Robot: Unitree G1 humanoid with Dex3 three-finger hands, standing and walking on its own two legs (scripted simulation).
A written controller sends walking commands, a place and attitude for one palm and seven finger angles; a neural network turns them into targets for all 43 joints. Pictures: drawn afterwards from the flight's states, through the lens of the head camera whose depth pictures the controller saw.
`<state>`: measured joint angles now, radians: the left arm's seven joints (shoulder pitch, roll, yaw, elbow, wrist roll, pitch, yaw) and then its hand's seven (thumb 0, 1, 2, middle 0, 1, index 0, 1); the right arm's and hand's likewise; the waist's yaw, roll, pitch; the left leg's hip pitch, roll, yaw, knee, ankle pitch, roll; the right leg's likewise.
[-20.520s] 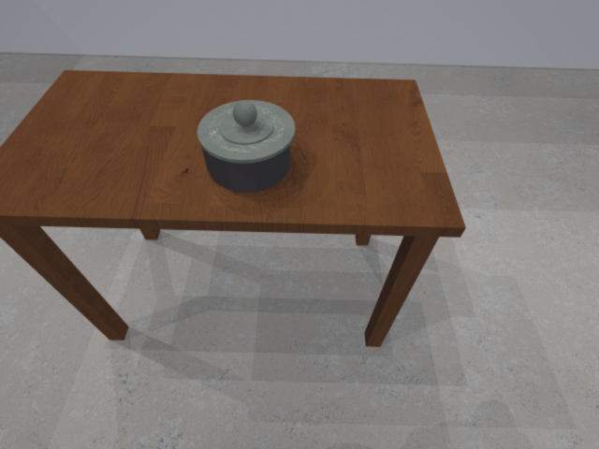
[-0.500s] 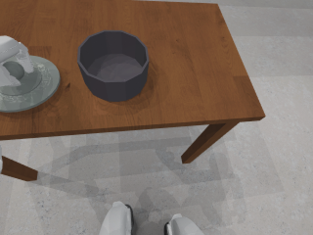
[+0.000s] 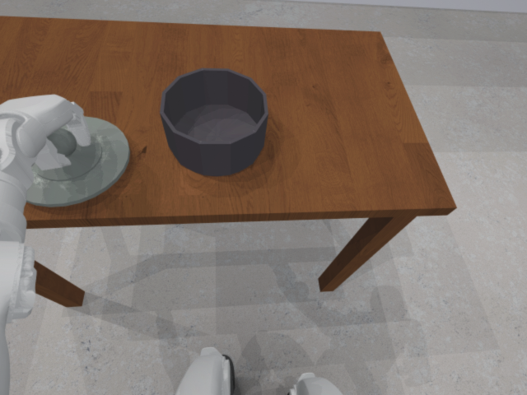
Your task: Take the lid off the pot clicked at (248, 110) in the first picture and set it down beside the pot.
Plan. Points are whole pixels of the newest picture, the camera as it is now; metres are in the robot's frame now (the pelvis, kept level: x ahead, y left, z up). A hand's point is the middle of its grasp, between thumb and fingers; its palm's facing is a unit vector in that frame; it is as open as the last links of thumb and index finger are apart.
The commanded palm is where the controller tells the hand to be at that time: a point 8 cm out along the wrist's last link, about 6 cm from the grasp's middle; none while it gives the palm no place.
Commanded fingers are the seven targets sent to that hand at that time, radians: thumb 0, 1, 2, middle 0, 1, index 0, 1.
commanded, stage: open the fingers wide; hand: left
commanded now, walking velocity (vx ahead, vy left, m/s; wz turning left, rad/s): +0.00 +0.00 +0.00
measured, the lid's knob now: (60, 142) +0.50 +0.31 +0.03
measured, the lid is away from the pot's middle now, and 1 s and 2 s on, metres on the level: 0.25 0.25 0.25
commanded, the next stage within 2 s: raise the empty hand in 0.70 s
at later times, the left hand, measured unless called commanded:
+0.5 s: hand (57, 147) +0.47 +0.30 +0.06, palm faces -0.45 -0.13 -0.88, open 10.2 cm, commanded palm +0.52 +0.29 +0.11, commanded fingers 0.00 -0.02 0.67 -0.36 -0.85 -0.36 -0.85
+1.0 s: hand (57, 132) +0.49 +0.30 +0.07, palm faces -0.41 -0.12 -0.90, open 11.0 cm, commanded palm +0.52 +0.29 +0.14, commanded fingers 0.00 -0.00 0.63 -0.34 -0.87 -0.34 -0.87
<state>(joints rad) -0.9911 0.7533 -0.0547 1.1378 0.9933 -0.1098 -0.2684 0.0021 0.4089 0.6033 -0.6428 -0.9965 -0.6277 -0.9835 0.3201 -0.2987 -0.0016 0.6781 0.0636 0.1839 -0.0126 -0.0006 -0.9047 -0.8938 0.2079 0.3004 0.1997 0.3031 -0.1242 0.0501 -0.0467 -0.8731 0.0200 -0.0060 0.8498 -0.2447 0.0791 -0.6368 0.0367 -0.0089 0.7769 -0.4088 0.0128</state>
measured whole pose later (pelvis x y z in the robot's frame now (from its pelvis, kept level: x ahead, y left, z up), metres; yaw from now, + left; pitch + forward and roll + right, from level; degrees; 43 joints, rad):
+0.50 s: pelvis -0.01 -0.02 -0.01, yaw +0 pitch +16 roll -5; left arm -1.03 0.82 -0.03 1.19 1.00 -0.13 -0.30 0.00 0.07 0.67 -0.42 -0.87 -0.42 -0.87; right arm 0.35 -0.31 0.02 0.69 0.07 0.17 -0.04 0.00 -0.91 -0.89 0.21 0.30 0.20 0.30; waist -0.16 0.05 -0.04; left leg -0.91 0.04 -0.01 0.88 -0.25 0.06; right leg -0.69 0.05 -0.01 0.83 -0.42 0.03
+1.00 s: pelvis +0.01 -0.02 +0.00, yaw +0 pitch +16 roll -5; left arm -1.00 0.83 0.01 1.12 0.99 -0.14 -0.31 0.00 0.00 0.63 -0.36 -0.87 -0.36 -0.87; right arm 0.32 -0.31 0.01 0.67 0.07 0.19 -0.04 0.00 -0.91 -0.89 0.21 0.30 0.20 0.30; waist -0.14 0.05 -0.05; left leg -0.89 0.04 -0.01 0.87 -0.27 0.05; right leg -0.66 0.05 0.00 0.81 -0.44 0.02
